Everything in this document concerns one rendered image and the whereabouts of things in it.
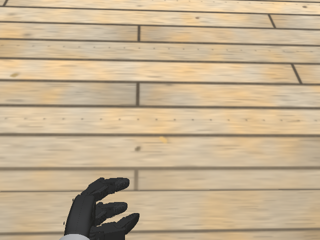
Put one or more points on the left robot hand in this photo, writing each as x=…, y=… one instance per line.
x=85, y=216

